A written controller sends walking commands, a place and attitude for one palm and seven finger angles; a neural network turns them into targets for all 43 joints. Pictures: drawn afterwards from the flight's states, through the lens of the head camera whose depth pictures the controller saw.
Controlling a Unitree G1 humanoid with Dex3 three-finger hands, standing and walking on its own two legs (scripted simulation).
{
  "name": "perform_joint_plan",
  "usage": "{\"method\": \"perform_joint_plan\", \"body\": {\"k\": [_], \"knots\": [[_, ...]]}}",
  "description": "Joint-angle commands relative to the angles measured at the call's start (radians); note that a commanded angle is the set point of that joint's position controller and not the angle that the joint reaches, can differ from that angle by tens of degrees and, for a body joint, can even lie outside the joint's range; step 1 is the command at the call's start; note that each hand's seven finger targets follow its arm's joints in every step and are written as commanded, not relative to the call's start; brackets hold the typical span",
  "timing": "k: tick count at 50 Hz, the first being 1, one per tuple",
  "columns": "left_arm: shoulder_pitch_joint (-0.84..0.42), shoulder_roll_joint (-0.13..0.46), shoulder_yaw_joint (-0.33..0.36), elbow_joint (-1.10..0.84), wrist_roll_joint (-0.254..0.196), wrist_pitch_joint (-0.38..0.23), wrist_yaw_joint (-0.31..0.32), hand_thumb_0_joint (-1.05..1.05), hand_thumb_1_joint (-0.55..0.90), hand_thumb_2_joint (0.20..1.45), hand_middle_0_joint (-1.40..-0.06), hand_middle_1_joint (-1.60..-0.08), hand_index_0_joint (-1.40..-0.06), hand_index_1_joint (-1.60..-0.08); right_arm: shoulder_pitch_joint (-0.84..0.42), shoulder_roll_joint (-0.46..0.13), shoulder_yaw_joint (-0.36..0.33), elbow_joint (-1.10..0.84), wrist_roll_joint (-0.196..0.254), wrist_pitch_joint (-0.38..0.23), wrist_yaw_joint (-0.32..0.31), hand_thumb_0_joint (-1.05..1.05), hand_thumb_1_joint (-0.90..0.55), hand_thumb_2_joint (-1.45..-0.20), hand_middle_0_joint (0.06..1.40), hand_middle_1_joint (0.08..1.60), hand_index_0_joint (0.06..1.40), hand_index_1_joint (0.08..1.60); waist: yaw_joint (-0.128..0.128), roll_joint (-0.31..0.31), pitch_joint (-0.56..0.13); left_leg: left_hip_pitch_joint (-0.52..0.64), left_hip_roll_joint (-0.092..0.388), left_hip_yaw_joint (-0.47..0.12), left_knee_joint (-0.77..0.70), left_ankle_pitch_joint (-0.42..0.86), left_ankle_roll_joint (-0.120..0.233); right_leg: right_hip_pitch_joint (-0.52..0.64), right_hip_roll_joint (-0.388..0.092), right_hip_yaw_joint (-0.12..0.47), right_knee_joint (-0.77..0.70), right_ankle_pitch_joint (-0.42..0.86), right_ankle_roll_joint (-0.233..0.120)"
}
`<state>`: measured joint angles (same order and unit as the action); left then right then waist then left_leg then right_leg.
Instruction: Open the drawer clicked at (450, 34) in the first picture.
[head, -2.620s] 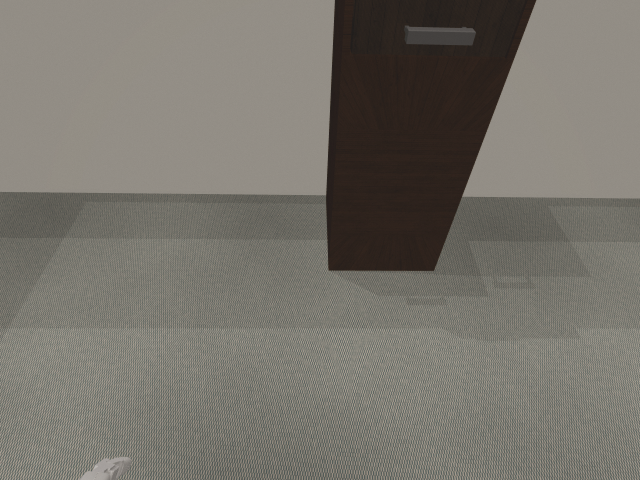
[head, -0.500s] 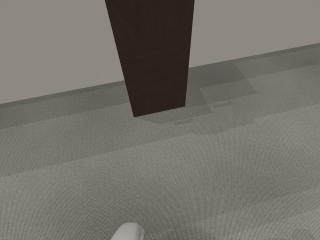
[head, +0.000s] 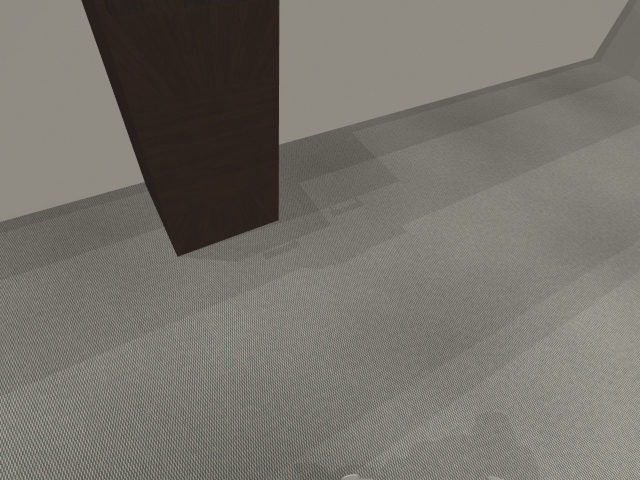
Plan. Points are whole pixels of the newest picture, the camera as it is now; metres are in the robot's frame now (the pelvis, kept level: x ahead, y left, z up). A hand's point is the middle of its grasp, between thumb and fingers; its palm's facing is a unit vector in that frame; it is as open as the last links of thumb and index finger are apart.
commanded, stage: walk to a spot facing it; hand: left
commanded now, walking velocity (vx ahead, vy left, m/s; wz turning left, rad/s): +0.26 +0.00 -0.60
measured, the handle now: out of the picture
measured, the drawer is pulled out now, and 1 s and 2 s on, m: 0.00 0.00 0.00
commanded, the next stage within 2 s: turn to face it in 1.46 s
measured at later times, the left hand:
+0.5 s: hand (284, 414) +0.24 +0.07 -0.16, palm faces -0.43 -0.88 -0.19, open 7.4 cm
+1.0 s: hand (282, 419) +0.24 +0.07 -0.20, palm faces -0.37 -0.92 -0.15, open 7.4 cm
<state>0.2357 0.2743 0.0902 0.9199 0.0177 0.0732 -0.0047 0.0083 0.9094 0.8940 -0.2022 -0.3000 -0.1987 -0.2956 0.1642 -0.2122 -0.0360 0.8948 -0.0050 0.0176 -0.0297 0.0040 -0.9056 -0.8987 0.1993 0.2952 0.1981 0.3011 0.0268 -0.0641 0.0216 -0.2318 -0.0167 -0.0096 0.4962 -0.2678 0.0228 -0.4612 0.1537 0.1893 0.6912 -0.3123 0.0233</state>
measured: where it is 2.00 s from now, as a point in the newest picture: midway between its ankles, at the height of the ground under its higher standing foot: (418, 396)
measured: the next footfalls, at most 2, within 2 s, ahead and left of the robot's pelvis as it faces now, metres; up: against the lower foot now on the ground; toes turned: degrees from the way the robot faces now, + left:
right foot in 0.50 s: +0.07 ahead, -0.20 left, +0.00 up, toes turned -30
left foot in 0.98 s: +0.39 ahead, -0.09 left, +0.00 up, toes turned -19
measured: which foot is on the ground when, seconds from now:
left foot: down 0.00-0.50, up 0.52-0.96, down 0.98-1.00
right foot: up 0.00-0.48, down 0.50-0.98, up 1.00-1.00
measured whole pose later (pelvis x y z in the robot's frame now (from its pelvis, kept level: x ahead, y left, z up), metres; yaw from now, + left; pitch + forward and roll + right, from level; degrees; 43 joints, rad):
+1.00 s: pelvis +0.23 -0.12 -0.02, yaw -28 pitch -1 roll -2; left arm 0.43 0.19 0.05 1.12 0.01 -0.04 0.01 0.01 0.92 0.89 -0.20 -0.30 -0.20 -0.30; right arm 0.14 -0.17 -0.04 0.96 -0.03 -0.06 0.03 0.00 -0.91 -0.90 0.20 0.30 0.20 0.30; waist 0.04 -0.03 0.03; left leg -0.43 0.09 0.13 0.65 -0.18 0.03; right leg -0.05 0.00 -0.03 0.62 -0.48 0.00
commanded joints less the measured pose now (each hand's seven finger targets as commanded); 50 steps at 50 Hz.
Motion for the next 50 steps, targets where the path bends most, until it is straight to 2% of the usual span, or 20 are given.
{"method": "perform_joint_plan", "body": {"k": [1,4,7,14,21,22,23,24,25,26,27,30,33,36,44,45,47,48,49,50], "knots": [[0.043,0.115,0.05,-0.063,0.022,-0.015,-0.025,0.0,0.9,0.9,-0.2,-0.3,-0.2,-0.3,-0.1,-0.167,-0.032,-0.104,-0.016,-0.028,-0.019,0.0,-0.9,-0.9,0.2,0.3,0.2,0.3,0.041,0.201,0.016,-0.099,0.329,-0.19,-0.291,-0.044,0.105,-0.08,-0.11,-0.09,0.548,-0.053,0.052],[0.011,0.07,0.027,-0.068,0.022,-0.017,-0.047,0.0,0.9,0.9,-0.2,-0.3,-0.2,-0.3,-0.006,-0.162,-0.034,-0.069,-0.017,-0.041,-0.014,0.0,-0.9,-0.9,0.2,0.3,0.2,0.3,0.004,0.185,0.023,0.051,0.263,-0.08,-0.279,-0.144,0.084,-0.194,-0.135,-0.168,0.53,0.001,0.053],[-0.088,0.05,0.016,-0.097,0.021,-0.03,-0.056,0.0,0.9,0.9,-0.2,-0.3,-0.2,-0.3,0.159,-0.164,-0.04,-0.014,-0.019,-0.056,-0.011,0.0,-0.9,-0.9,0.2,0.3,0.2,0.3,-0.063,0.207,0.062,0.163,0.306,-0.112,-0.298,-0.163,0.103,-0.268,-0.182,-0.184,0.434,0.004,0.055],[-0.175,0.02,0.003,-0.101,0.016,-0.035,-0.065,0.0,0.9,0.9,-0.2,-0.3,-0.2,-0.3,0.264,-0.168,-0.049,0.043,-0.021,-0.076,-0.006,0.0,-0.9,-0.9,0.2,0.3,0.2,0.3,-0.094,0.234,0.08,0.225,0.382,-0.025,-0.325,-0.11,0.111,-0.247,-0.254,-0.228,0.248,0.003,0.05],[-0.208,-0.023,-0.007,-0.103,0.014,-0.059,-0.062,0.0,0.9,0.9,-0.2,-0.3,-0.2,-0.3,0.264,-0.175,-0.056,0.084,-0.035,-0.074,0.011,0.0,-0.9,-0.9,0.2,0.3,0.2,0.3,-0.081,0.241,0.06,0.148,0.401,0.141,-0.236,0.018,0.075,0.002,-0.215,-0.322,-0.029,-0.052,0.001],[-0.176,-0.018,-0.005,-0.093,0.015,-0.066,-0.06,0.0,0.9,0.9,-0.2,-0.3,-0.2,-0.3,0.262,-0.178,-0.056,0.086,-0.034,-0.073,0.013,0.0,-0.9,-0.9,0.2,0.3,0.2,0.3,-0.061,0.226,0.037,0.152,0.388,0.173,-0.173,0.087,0.058,0.069,-0.195,-0.339,-0.089,-0.032,-0.012],[-0.079,0.0,0.003,-0.059,0.015,-0.076,-0.054,0.0,0.9,0.9,-0.2,-0.3,-0.2,-0.3,0.245,-0.181,-0.057,0.084,-0.03,-0.072,0.015,0.0,-0.9,-0.9,0.2,0.3,0.2,0.3,-0.005,0.182,-0.014,0.101,0.362,0.225,-0.018,0.173,0.027,0.233,-0.167,-0.357,-0.177,0.021,-0.032],[0.075,0.072,0.015,-0.005,0.018,-0.092,-0.043,0.0,0.9,0.9,-0.2,-0.3,-0.2,-0.3,0.25,-0.156,-0.048,0.079,-0.02,-0.072,0.026,0.0,-0.9,-0.9,0.2,0.3,0.2,0.3,0.062,0.045,-0.114,-0.051,0.315,0.296,0.233,0.227,-0.019,0.519,-0.197,-0.298,-0.24,0.04,-0.074],[0.218,0.209,0.046,0.036,0.017,-0.105,-0.025,0.0,0.9,0.9,-0.2,-0.3,-0.2,-0.3,0.231,-0.075,-0.023,0.037,-0.009,-0.072,0.038,0.0,-0.9,-0.9,0.2,0.3,0.2,0.3,0.12,-0.25,-0.191,-0.385,0.188,0.316,0.536,-0.269,-0.077,0.765,-0.488,0.118,-0.329,-0.062,-0.169],[0.283,0.263,0.056,0.057,-0.009,-0.099,-0.009,0.0,0.9,0.9,-0.2,-0.3,-0.2,-0.3,0.119,-0.085,-0.019,-0.015,-0.014,-0.069,0.032,0.0,-0.9,-0.9,0.2,0.3,0.2,0.3,0.139,-0.268,-0.196,-0.528,0.133,0.167,0.723,-0.351,-0.071,0.757,-0.581,0.362,-0.412,0.087,-0.225],[0.233,0.242,0.054,0.048,-0.011,-0.1,0.001,0.0,0.9,0.9,-0.2,-0.3,-0.2,-0.3,0.113,-0.105,-0.033,-0.012,-0.013,-0.07,0.028,0.0,-0.9,-0.9,0.2,0.3,0.2,0.3,0.11,-0.153,-0.161,-0.548,0.174,0.08,0.779,-0.259,-0.06,0.708,-0.581,0.287,-0.418,0.071,-0.243],[0.049,0.107,0.008,0.017,-0.006,-0.118,0.006,0.0,0.9,0.9,-0.2,-0.3,-0.2,-0.3,0.094,-0.09,-0.037,0.037,-0.024,-0.062,0.032,0.0,-0.9,-0.9,0.2,0.3,0.2,0.3,0.02,-0.018,0.017,-0.446,0.226,0.055,0.72,-0.076,-0.071,0.385,-0.47,0.088,-0.461,0.111,-0.198],[0.025,0.064,-0.012,0.031,0.003,-0.137,0.007,0.0,0.9,0.9,-0.2,-0.3,-0.2,-0.3,0.183,-0.048,-0.034,0.078,-0.03,-0.037,0.037,0.0,-0.9,-0.9,0.2,0.3,0.2,0.3,-0.052,-0.033,0.051,-0.366,0.197,0.083,0.63,-0.001,-0.089,0.267,-0.394,-0.062,-0.481,0.241,-0.171],[0.064,0.037,-0.015,0.056,0.003,-0.149,0.009,0.0,0.9,0.9,-0.2,-0.3,-0.2,-0.3,0.145,-0.033,-0.036,0.065,-0.028,-0.036,0.047,0.0,-0.9,-0.9,0.2,0.3,0.2,0.3,-0.051,-0.05,0.066,-0.379,0.187,0.092,0.535,0.081,-0.094,0.266,-0.362,-0.086,-0.506,0.23,-0.178],[0.145,0.068,-0.017,0.112,0.011,-0.155,0.022,0.0,0.9,0.9,-0.2,-0.3,-0.2,-0.3,-0.051,-0.028,-0.031,-0.004,-0.015,-0.065,0.068,0.0,-0.9,-0.9,0.2,0.3,0.2,0.3,-0.004,-0.028,0.092,-0.275,0.155,0.1,0.194,0.075,-0.048,0.348,-0.405,-0.043,-0.469,0.238,-0.182],[0.152,0.071,-0.015,0.117,0.01,-0.154,0.022,0.0,0.9,0.9,-0.2,-0.3,-0.2,-0.3,-0.04,-0.029,-0.032,0.001,-0.017,-0.07,0.066,0.0,-0.9,-0.9,0.2,0.3,0.2,0.3,-0.013,-0.016,0.087,-0.224,0.137,0.116,0.153,0.059,-0.04,0.349,-0.401,-0.046,-0.436,0.278,-0.179],[0.134,0.069,-0.012,0.125,0.004,-0.153,0.02,0.0,0.9,0.9,-0.2,-0.3,-0.2,-0.3,0.136,-0.068,-0.042,0.063,-0.024,-0.083,0.05,0.0,-0.9,-0.9,0.2,0.3,0.2,0.3,-0.097,0.046,0.015,0.048,0.087,0.136,0.041,0.092,-0.022,0.285,-0.337,-0.116,-0.199,0.43,-0.143],[0.159,0.035,-0.015,0.121,-0.003,-0.151,0.014,0.0,0.9,0.9,-0.2,-0.3,-0.2,-0.3,0.289,-0.139,-0.06,0.106,-0.033,-0.09,0.037,0.0,-0.9,-0.9,0.2,0.3,0.2,0.3,-0.148,0.178,-0.094,0.27,0.176,0.014,-0.026,0.05,0.011,0.181,-0.255,-0.172,0.051,0.35,-0.103],[0.232,-0.035,-0.027,0.113,-0.013,-0.144,0.002,0.0,0.9,0.9,-0.2,-0.3,-0.2,-0.3,0.391,-0.264,-0.086,0.132,-0.04,-0.092,0.03,0.0,-0.9,-0.9,0.2,0.3,0.2,0.3,-0.145,0.473,-0.181,0.458,0.457,-0.361,-0.149,-0.019,0.094,-0.062,-0.119,-0.279,0.391,-0.155,-0.051],[0.188,-0.008,-0.026,0.095,-0.004,-0.144,0.006,0.0,0.9,0.9,-0.2,-0.3,-0.2,-0.3,0.395,-0.249,-0.075,0.134,-0.027,-0.08,0.022,0.0,-0.9,-0.9,0.2,0.3,0.2,0.3,-0.148,0.408,-0.165,0.405,0.509,-0.477,-0.256,-0.111,0.128,-0.137,-0.128,-0.182,0.546,-0.251,-0.062]]}}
